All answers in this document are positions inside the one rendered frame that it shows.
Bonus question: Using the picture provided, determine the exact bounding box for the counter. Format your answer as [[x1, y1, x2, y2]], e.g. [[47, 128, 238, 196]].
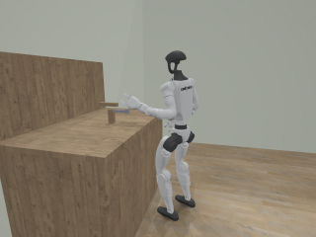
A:
[[0, 51, 163, 237]]

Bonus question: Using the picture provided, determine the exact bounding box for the tap lever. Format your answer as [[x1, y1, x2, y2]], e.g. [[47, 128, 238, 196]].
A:
[[113, 109, 130, 115]]

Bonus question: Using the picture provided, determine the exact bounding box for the robot right thigh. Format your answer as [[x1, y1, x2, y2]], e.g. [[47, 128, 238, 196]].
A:
[[174, 132, 195, 174]]

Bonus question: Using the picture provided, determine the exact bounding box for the robot left shin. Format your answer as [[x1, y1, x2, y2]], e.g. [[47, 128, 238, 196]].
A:
[[156, 173, 174, 213]]

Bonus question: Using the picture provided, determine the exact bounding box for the robot right hand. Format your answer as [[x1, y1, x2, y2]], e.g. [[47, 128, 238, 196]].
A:
[[164, 120, 176, 132]]

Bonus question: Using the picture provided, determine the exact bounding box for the left robot forearm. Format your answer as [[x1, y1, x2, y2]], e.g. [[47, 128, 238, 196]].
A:
[[137, 103, 173, 119]]

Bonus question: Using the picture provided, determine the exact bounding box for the left robot upper arm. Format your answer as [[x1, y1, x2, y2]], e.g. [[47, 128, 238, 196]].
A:
[[160, 81, 177, 120]]

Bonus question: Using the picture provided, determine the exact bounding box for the right robot upper arm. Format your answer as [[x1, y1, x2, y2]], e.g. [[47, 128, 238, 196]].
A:
[[189, 78, 199, 111]]

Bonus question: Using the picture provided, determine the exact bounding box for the robot left hand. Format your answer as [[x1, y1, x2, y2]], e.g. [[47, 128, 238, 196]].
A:
[[119, 93, 140, 110]]

